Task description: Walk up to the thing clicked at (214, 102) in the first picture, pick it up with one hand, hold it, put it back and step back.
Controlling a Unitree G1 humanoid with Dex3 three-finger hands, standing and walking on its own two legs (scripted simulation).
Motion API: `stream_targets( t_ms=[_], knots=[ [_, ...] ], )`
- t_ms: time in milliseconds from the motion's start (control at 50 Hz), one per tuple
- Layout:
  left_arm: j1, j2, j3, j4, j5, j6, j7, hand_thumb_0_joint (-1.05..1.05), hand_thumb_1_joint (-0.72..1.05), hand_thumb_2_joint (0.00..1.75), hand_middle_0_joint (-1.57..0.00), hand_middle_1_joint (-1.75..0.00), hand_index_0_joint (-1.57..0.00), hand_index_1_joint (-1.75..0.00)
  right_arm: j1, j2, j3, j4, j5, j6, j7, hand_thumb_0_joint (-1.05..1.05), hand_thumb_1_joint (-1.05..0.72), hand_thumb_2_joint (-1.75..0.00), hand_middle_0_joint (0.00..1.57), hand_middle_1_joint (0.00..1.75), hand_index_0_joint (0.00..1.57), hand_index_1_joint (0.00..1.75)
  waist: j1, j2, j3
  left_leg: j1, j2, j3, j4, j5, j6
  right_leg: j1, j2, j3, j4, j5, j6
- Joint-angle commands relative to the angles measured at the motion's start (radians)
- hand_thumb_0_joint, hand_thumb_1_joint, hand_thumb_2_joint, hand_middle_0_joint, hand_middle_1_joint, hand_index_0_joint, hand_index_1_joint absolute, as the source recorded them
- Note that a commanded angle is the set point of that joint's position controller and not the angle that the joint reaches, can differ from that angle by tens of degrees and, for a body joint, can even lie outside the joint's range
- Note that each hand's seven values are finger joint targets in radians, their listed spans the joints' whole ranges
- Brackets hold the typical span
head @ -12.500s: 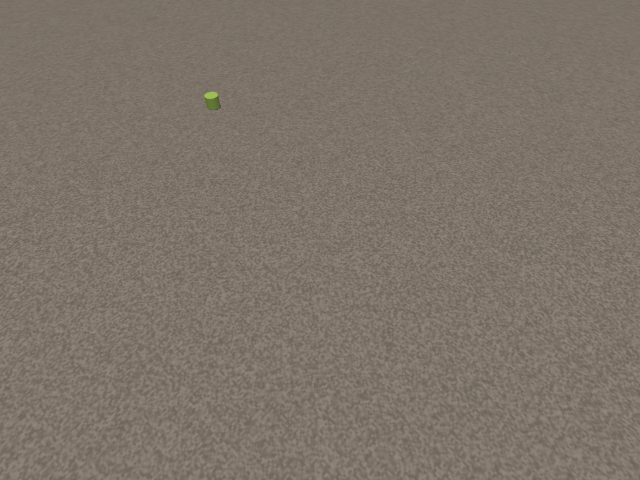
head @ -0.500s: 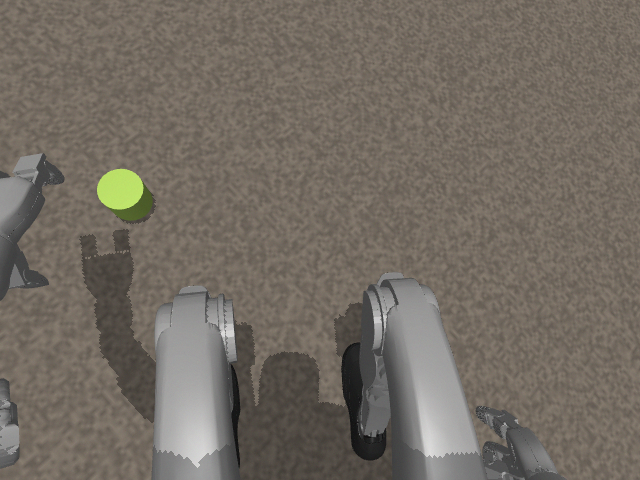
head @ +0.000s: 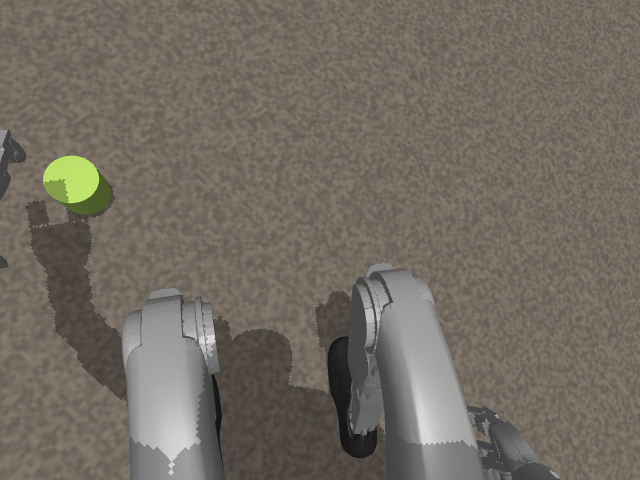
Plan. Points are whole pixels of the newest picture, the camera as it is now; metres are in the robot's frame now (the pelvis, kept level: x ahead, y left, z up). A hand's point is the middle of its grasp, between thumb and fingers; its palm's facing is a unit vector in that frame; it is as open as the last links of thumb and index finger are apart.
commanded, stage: rise first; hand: left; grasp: from above
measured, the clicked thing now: (79, 186) +0.51 +0.32 -0.31
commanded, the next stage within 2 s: approach in 1.96 s
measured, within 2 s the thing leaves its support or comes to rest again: neither
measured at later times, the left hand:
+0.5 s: hand out of the picture +0.43 +0.36 -0.18, palm faces -0.46 -0.09 -0.88, open 14.0 cm
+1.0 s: hand (3, 195) +0.45 +0.36 -0.19, palm faces -0.46 -0.08 -0.89, open 14.1 cm
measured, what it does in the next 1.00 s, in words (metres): stands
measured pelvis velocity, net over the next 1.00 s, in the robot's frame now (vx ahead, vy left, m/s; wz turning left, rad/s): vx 0.00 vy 0.00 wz -0.03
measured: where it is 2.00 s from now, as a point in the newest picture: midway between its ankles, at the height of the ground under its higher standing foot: (281, 432)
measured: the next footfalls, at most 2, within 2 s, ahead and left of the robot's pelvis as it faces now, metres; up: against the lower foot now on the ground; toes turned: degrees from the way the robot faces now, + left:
none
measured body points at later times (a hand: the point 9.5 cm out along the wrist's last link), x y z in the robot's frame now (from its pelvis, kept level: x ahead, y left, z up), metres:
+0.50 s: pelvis +0.01 +0.00 -0.01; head +0.26 +0.08 +0.35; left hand +0.45 +0.36 -0.13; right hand +0.08 -0.28 -0.12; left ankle +0.07 +0.12 -0.31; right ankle +0.10 -0.14 -0.31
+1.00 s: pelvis +0.00 +0.00 -0.02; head +0.26 +0.09 +0.34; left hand +0.47 +0.36 -0.14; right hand +0.07 -0.28 -0.12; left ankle +0.07 +0.12 -0.31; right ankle +0.10 -0.14 -0.31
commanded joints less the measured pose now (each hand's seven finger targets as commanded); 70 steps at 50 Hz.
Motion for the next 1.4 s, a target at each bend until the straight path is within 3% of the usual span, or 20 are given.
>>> stream_targets(
  t_ms=[0, 40, 220, 240, 360, 420, 440, 480, 540, 620, 680, 920, 1000, 1080, 1140, 1180, 1200, 1240, 1340, 1380],
  knots=[
    [-0.292, 0.312, 0.052, -0.136, -0.022, -0.006, 0.057, 0.0, -0.52, 0.97, -0.05, -1.06, -0.08, -1.04, 0.199, -0.256, -0.075, -0.015, -0.013, -0.004, -0.01, 0.0, -0.9, -0.9, 0.2, 0.3, 0.2, 0.3, 0.004, 0.315, -0.678, 0.569, -0.013, 0.081, -0.252, 0.2, 0.024, 0.248, 0.037, -0.1, -0.198, 0.197, -0.086],
    [-0.252, 0.322, 0.051, -0.083, -0.011, -0.003, 0.058, 0.0, -0.5, 0.95, -0.05, -1.08, -0.09, -1.05, 0.206, -0.259, -0.07, -0.008, -0.019, -0.003, -0.01, 0.0, -0.91, -0.9, 0.2, 0.3, 0.2, 0.3, 0.0, 0.296, -0.677, 0.569, -0.013, 0.085, -0.231, 0.233, 0.026, 0.264, 0.04, -0.1, -0.193, 0.225, -0.084],
    [-0.263, 0.352, 0.07, -0.092, -0.022, -0.004, 0.068, 0.0, -0.53, 0.99, -0.06, -1.06, -0.08, -1.04, 0.199, -0.265, -0.057, -0.01, -0.036, 0.001, -0.004, 0.0, -0.91, -0.9, 0.2, 0.3, 0.2, 0.3, 0.005, 0.319, -0.672, 0.555, -0.011, 0.085, -0.214, 0.228, 0.027, 0.266, 0.041, -0.102, -0.183, 0.219, -0.083],
    [-0.278, 0.352, 0.066, -0.093, -0.018, -0.006, 0.067, 0.0, -0.53, 0.98, -0.06, -1.06, -0.08, -1.04, 0.205, -0.265, -0.056, -0.006, -0.037, 0.003, -0.003, 0.0, -0.9, -0.9, 0.2, 0.3, 0.2, 0.3, -0.007, 0.307, -0.684, 0.543, -0.012, 0.083, -0.212, 0.226, 0.027, 0.276, 0.044, -0.106, -0.18, 0.222, -0.083],
    [-0.271, 0.354, 0.068, -0.076, -0.02, -0.002, 0.068, 0.0, -0.54, 0.99, -0.06, -1.05, -0.07, -1.04, 0.205, -0.27, -0.053, -0.001, -0.038, 0.006, -0.002, 0.0, -0.91, -0.9, 0.2, 0.3, 0.2, 0.3, -0.01, 0.321, -0.665, 0.559, -0.008, 0.072, -0.207, 0.233, 0.023, 0.241, 0.042, -0.11, -0.167, 0.223, -0.085],
    [-0.297, 0.383, 0.088, -0.113, -0.029, -0.007, 0.074, 0.0, -0.53, 0.98, -0.06, -1.05, -0.07, -1.03, 0.199, -0.274, -0.052, -0.003, -0.037, 0.009, -0.001, 0.0, -0.9, -0.9, 0.2, 0.3, 0.2, 0.3, 0.0, 0.339, -0.685, 0.557, -0.009, 0.073, -0.206, 0.241, 0.021, 0.248, 0.041, -0.108, -0.157, 0.231, -0.085],
    [-0.297, 0.372, 0.076, -0.1, -0.023, -0.009, 0.075, 0.0, -0.6, 1.06, -0.09, -1.0, -0.05, -1.04, 0.196, -0.272, -0.052, -0.003, -0.039, 0.009, 0.0, 0.0, -0.9, -0.9, 0.2, 0.3, 0.2, 0.3, -0.007, 0.345, -0.681, 0.551, -0.008, 0.072, -0.204, 0.233, 0.02, 0.238, 0.043, -0.113, -0.15, 0.224, -0.085],
    [-0.307, 0.355, 0.059, -0.072, -0.018, -0.01, 0.074, 0.0, -0.54, 1.01, -0.08, -1.03, -0.08, -1.03, 0.199, -0.272, -0.046, 0.0, -0.04, 0.01, 0.001, 0.0, -0.9, -0.9, 0.2, 0.3, 0.2, 0.3, -0.028, 0.326, -0.655, 0.529, -0.009, 0.072, -0.196, 0.222, 0.024, 0.233, 0.046, -0.115, -0.159, 0.22, -0.086],
    [-0.293, 0.369, 0.073, -0.061, -0.021, -0.006, 0.079, 0.0, -0.56, 1.02, -0.08, -1.02, -0.07, -1.03, 0.202, -0.273, -0.044, 0.004, -0.039, 0.007, 0.002, 0.0, -0.9, -0.9, 0.2, 0.3, 0.2, 0.3, -0.012, 0.329, -0.643, 0.536, -0.01, 0.074, -0.195, 0.221, 0.024, 0.23, 0.043, -0.111, -0.159, 0.217, -0.084],
    [-0.311, 0.37, 0.055, -0.056, -0.012, -0.004, 0.076, 0.0, -0.54, 1.01, -0.09, -1.03, -0.08, -1.04, 0.197, -0.276, -0.039, 0.0, -0.041, 0.008, 0.004, 0.0, -0.9, -0.9, 0.2, 0.3, 0.2, 0.3, -0.023, 0.346, -0.657, 0.534, -0.009, 0.074, -0.187, 0.222, 0.023, 0.232, 0.047, -0.115, -0.156, 0.222, -0.086],
    [-0.337, 0.386, 0.071, -0.074, -0.018, -0.004, 0.078, 0.0, -0.55, 1.02, -0.09, -1.01, -0.07, -1.02, 0.202, -0.279, -0.04, 0.003, -0.042, 0.008, 0.003, 0.0, -0.9, -0.9, 0.2, 0.3, 0.2, 0.3, -0.028, 0.331, -0.672, 0.528, -0.01, 0.074, -0.181, 0.226, 0.025, 0.243, 0.046, -0.115, -0.154, 0.228, -0.084],
    [-0.381, 0.4, 0.06, -0.064, -0.01, 0.001, 0.075, 0.0, -0.57, 1.04, -0.1, -0.99, -0.07, -1.01, 0.205, -0.285, -0.026, -0.004, -0.039, 0.013, 0.007, 0.0, -0.9, -0.9, 0.2, 0.3, 0.2, 0.3, -0.046, 0.366, -0.661, 0.536, -0.007, 0.061, -0.184, 0.241, 0.02, 0.226, 0.045, -0.122, -0.139, 0.239, -0.083],
    [-0.389, 0.395, 0.047, -0.039, -0.009, -0.001, 0.071, 0.0, -0.57, 1.04, -0.11, -0.99, -0.08, -1.02, 0.209, -0.288, -0.016, -0.005, -0.044, 0.013, 0.007, 0.0, -0.91, -0.9, 0.2, 0.3, 0.2, 0.3, -0.061, 0.347, -0.642, 0.526, -0.006, 0.056, -0.177, 0.237, 0.023, 0.222, 0.047, -0.127, -0.141, 0.236, -0.079],
    [-0.37, 0.422, 0.053, -0.01, 0.003, 0.003, 0.075, 0.0, -0.55, 1.02, -0.12, -0.99, -0.09, -1.01, 0.215, -0.288, -0.006, -0.008, -0.042, 0.011, 0.008, 0.0, -0.91, -0.9, 0.2, 0.3, 0.2, 0.3, -0.051, 0.351, -0.647, 0.502, -0.01, 0.068, -0.166, 0.236, 0.024, 0.251, 0.051, -0.121, -0.145, 0.243, -0.082],
    [-0.371, 0.404, 0.038, 0.008, -0.001, 0.005, 0.068, 0.0, -0.56, 1.03, -0.12, -0.98, -0.09, -1.01, 0.214, -0.291, 0.003, -0.007, -0.046, 0.011, 0.01, 0.0, -0.91, -0.9, 0.2, 0.3, 0.2, 0.3, -0.067, 0.36, -0.613, 0.506, -0.008, 0.062, -0.172, 0.234, 0.023, 0.229, 0.051, -0.129, -0.14, 0.235, -0.081],
    [-0.397, 0.458, 0.064, -0.03, 0.001, 0.004, 0.072, 0.0, -0.54, 1.01, -0.12, -0.98, -0.1, -1.0, 0.209, -0.298, 0.003, -0.013, -0.041, 0.012, 0.007, 0.0, -0.91, -0.9, 0.2, 0.3, 0.2, 0.3, -0.05, 0.393, -0.641, 0.519, -0.008, 0.057, -0.187, 0.216, 0.018, 0.223, 0.049, -0.129, -0.135, 0.222, -0.086],
    [-0.378, 0.449, 0.059, -0.008, 0.001, 0.01, 0.07, 0.0, -0.55, 1.02, -0.12, -0.98, -0.1, -1.0, 0.207, -0.296, 0.003, -0.013, -0.04, 0.013, 0.007, 0.0, -0.91, -0.9, 0.2, 0.3, 0.2, 0.3, -0.046, 0.399, -0.631, 0.53, -0.006, 0.055, -0.187, 0.22, 0.017, 0.211, 0.049, -0.129, -0.131, 0.22, -0.085],
    [-0.397, 0.423, 0.037, -0.012, 0.004, 0.009, 0.064, 0.0, -0.56, 1.03, -0.11, -0.99, -0.09, -1.02, 0.21, -0.297, 0.006, -0.016, -0.044, 0.012, 0.009, 0.0, -0.91, -0.9, 0.2, 0.3, 0.2, 0.3, -0.069, 0.406, -0.629, 0.544, -0.004, 0.045, -0.187, 0.219, 0.015, 0.19, 0.049, -0.136, -0.125, 0.22, -0.085],
    [-0.382, 0.439, 0.052, -0.026, -0.002, 0.006, 0.062, 0.0, -0.56, 1.03, -0.13, -0.97, -0.1, -1.01, 0.214, -0.3, 0.007, -0.022, -0.043, 0.014, 0.01, 0.0, -0.91, -0.9, 0.2, 0.3, 0.2, 0.3, -0.063, 0.406, -0.631, 0.528, -0.007, 0.051, -0.187, 0.226, 0.017, 0.215, 0.047, -0.134, -0.129, 0.231, -0.081],
    [-0.392, 0.404, 0.022, -0.012, -0.007, 0.003, 0.055, 0.0, -0.54, 1.01, -0.12, -0.99, -0.1, -1.01, 0.213, -0.299, 0.011, -0.02, -0.043, 0.012, 0.01, 0.0, -0.91, -0.9, 0.2, 0.3, 0.2, 0.3, -0.084, 0.405, -0.606, 0.519, -0.006, 0.041, -0.192, 0.211, 0.016, 0.194, 0.047, -0.139, -0.126, 0.222, -0.081]
  ],
)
